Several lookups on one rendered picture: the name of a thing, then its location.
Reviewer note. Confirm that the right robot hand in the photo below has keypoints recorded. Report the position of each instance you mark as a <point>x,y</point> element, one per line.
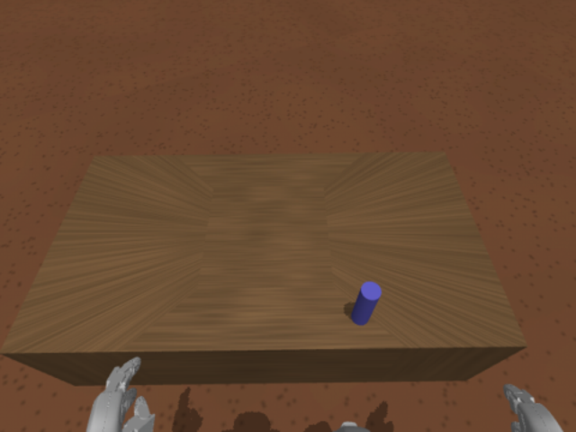
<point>532,417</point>

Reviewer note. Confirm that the left robot hand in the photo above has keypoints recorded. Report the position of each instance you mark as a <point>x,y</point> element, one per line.
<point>109,408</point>

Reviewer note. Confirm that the can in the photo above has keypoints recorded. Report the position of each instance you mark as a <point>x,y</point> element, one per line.
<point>366,301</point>

